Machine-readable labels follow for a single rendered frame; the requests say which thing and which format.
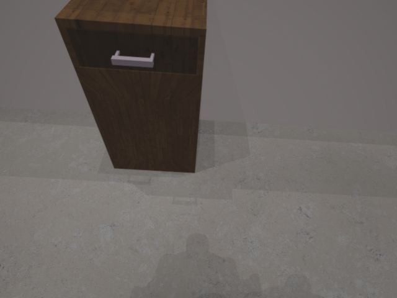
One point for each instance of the drawer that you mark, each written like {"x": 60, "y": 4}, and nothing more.
{"x": 172, "y": 53}

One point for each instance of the handle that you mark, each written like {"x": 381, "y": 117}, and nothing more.
{"x": 132, "y": 61}

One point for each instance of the cabinet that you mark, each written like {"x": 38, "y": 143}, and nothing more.
{"x": 148, "y": 120}

